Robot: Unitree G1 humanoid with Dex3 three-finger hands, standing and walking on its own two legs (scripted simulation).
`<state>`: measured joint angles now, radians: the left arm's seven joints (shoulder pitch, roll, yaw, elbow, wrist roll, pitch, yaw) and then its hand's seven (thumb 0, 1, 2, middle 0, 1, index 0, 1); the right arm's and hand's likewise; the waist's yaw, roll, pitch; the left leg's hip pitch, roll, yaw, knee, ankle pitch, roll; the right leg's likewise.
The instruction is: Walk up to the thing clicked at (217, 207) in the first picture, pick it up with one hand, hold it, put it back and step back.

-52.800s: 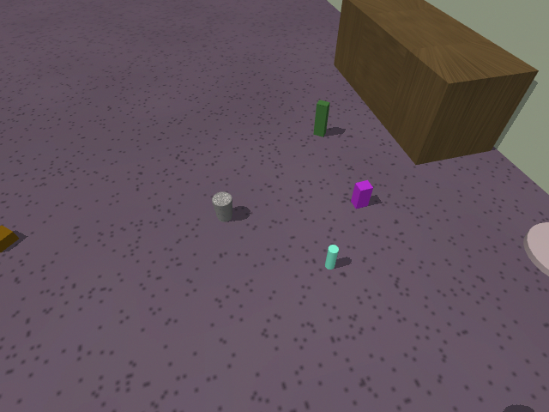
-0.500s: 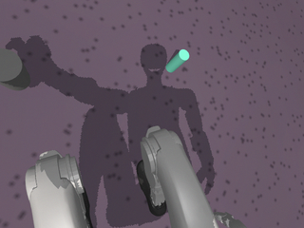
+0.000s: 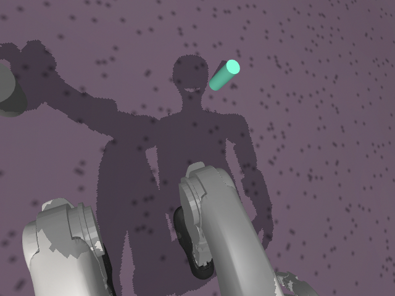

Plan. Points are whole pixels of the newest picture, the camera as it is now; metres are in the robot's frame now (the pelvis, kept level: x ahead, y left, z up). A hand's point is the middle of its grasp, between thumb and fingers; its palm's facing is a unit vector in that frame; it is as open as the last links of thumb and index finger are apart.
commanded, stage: rise first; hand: left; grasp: from above
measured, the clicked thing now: out of the picture +0.56 +0.28 -0.28
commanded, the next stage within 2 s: approach in 0.80 s
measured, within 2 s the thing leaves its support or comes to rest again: neither
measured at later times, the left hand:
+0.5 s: hand out of the picture +0.52 +0.32 -0.16, palm faces -0.44 -0.08 -0.89, open 14.2 cm
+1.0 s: hand out of the picture +0.52 +0.31 -0.16, palm faces -0.45 -0.07 -0.89, open 14.1 cm
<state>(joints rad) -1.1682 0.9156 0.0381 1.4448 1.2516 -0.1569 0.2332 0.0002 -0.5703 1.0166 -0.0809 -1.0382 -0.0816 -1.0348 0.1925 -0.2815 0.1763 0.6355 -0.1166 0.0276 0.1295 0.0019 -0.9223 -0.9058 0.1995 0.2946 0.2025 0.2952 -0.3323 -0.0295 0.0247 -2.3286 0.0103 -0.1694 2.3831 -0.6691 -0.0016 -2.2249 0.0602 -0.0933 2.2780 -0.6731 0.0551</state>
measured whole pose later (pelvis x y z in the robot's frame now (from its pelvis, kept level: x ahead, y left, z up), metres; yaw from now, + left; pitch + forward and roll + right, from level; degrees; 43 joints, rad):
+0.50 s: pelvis +0.00 +0.00 +0.00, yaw +0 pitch +34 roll -11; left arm -1.17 0.94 0.04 1.42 1.24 -0.14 0.21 0.00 -0.56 1.01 -0.10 -1.03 -0.09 -1.03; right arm 0.20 -0.28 0.20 0.62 -0.12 0.03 0.13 0.00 -0.92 -0.90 0.20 0.29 0.20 0.30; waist -0.34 -0.04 0.03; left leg -2.34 0.01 -0.17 2.40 -0.67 0.00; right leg -2.23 0.06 -0.10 2.29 -0.67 0.06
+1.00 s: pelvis +0.00 +0.00 -0.01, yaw -1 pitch +33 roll -11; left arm -1.19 0.94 0.02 1.45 1.24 -0.14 0.21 0.00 -0.55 1.02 -0.11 -1.02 -0.10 -1.03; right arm 0.20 -0.29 0.21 0.61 -0.12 0.03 0.13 0.00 -0.92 -0.90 0.20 0.29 0.20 0.30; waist -0.35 -0.03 0.04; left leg -2.35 0.01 -0.18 2.41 -0.66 0.00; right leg -2.24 0.06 -0.10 2.30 -0.66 0.06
